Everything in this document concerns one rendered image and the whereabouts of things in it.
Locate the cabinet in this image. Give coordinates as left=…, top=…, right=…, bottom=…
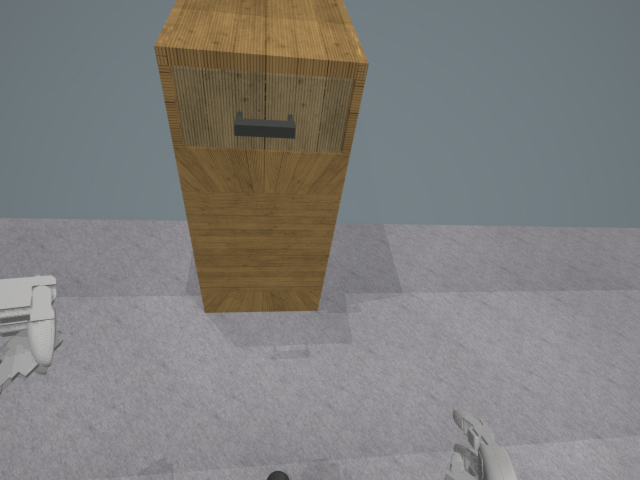
left=154, top=0, right=369, bottom=313

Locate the drawer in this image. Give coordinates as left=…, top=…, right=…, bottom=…
left=172, top=65, right=353, bottom=153

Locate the robot right hand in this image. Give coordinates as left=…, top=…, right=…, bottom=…
left=445, top=409, right=518, bottom=480

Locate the robot left hand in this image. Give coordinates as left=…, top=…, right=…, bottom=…
left=0, top=275, right=64, bottom=395

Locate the handle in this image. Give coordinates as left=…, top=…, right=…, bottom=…
left=234, top=111, right=295, bottom=139

